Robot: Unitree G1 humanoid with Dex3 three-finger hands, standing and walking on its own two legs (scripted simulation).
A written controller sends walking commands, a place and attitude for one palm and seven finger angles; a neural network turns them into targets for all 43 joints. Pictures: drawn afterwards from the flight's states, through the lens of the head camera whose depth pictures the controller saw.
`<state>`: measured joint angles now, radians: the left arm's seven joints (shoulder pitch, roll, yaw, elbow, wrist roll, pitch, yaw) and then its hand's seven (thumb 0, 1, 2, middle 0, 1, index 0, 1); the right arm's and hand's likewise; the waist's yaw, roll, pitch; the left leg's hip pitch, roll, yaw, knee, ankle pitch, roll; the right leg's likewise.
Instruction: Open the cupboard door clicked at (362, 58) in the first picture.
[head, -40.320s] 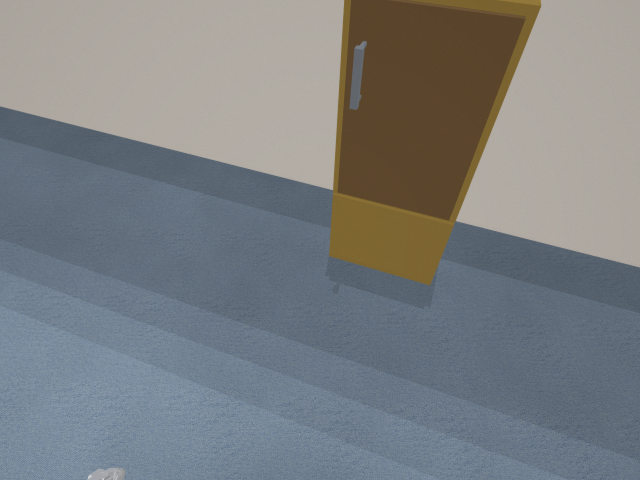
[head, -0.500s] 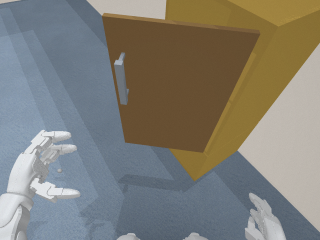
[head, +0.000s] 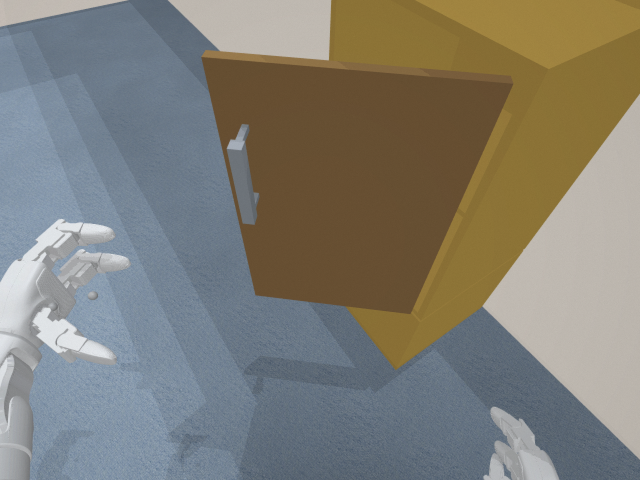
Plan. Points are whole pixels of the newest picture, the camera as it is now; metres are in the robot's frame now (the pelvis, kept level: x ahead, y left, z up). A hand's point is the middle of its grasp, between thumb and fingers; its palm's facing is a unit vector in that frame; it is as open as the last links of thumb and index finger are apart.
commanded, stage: raise the hand with hooked fingers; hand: left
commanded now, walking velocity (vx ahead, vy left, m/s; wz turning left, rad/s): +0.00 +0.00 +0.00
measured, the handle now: (246, 177) +0.52 +0.15 +0.06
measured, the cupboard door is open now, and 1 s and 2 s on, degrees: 49 49 49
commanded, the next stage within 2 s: move the hooked fingers beside the handle in 0.42 s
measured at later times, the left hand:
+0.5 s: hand (110, 301) +0.29 +0.26 +0.08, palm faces -0.01 -1.00 -0.03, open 13.9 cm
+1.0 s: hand (141, 263) +0.34 +0.25 +0.07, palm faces -0.03 -1.00 -0.01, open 13.9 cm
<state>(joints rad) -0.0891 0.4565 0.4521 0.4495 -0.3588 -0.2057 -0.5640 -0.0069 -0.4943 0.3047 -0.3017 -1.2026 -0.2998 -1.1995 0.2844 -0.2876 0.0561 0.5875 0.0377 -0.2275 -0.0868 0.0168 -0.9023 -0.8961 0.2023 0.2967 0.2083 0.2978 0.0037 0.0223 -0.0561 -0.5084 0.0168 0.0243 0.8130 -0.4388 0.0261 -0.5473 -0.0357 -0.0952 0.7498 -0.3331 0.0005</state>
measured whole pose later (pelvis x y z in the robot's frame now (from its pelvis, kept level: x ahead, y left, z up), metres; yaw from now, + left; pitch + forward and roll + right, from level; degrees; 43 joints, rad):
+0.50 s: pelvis +0.00 -0.01 +0.00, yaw +0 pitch +8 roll -1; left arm -0.07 0.43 0.45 0.47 -0.35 -0.24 -0.56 -0.01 -0.50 0.30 -0.30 -1.20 -0.30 -1.20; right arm 0.28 -0.28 0.05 0.58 0.04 -0.22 -0.09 0.02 -0.90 -0.90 0.20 0.30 0.21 0.30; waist 0.00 0.02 -0.05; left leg -0.50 0.02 0.03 0.79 -0.43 0.01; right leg -0.55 -0.03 -0.09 0.74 -0.33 -0.01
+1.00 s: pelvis +0.00 -0.01 +0.00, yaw -1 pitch +10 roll -1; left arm -0.26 0.44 0.43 0.62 -0.30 -0.26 -0.52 -0.01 -0.50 0.30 -0.30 -1.20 -0.30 -1.20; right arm 0.31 -0.29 0.04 0.59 0.03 -0.18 -0.08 0.02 -0.90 -0.90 0.20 0.30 0.21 0.30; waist -0.04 0.01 -0.06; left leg -0.54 0.02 0.04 0.79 -0.43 0.02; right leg -0.60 -0.03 -0.08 0.75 -0.32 -0.01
